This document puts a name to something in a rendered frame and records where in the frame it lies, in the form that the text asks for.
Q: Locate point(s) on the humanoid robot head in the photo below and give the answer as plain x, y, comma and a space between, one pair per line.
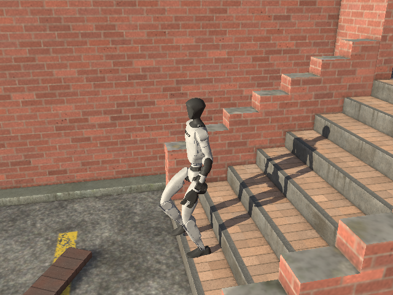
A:
195, 108

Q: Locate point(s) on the left robot hand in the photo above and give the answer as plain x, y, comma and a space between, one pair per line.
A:
192, 197

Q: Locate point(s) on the left robot upper arm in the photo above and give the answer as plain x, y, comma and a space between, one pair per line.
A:
203, 139

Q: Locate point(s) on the robot left forearm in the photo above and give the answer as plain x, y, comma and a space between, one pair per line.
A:
202, 175

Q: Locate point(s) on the left robot foot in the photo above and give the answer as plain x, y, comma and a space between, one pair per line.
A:
197, 252

